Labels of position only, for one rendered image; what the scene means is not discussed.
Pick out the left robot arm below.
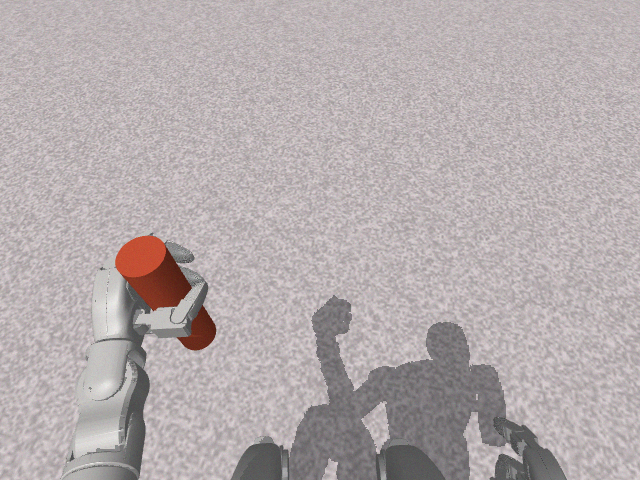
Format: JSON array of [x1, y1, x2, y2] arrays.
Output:
[[61, 338, 150, 480]]

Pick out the left robot hand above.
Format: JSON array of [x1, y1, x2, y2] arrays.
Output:
[[91, 230, 208, 346]]

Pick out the can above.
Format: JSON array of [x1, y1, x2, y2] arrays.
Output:
[[115, 236, 216, 350]]

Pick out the right robot hand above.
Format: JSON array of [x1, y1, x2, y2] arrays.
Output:
[[490, 417, 567, 480]]

